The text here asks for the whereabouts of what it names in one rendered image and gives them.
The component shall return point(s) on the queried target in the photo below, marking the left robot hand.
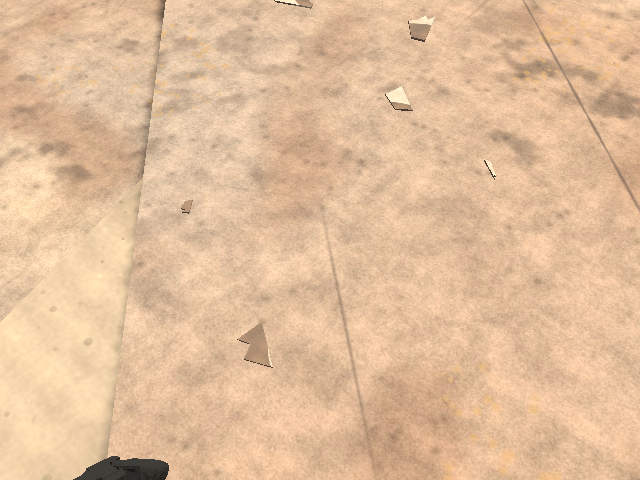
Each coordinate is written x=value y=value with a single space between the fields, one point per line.
x=113 y=468

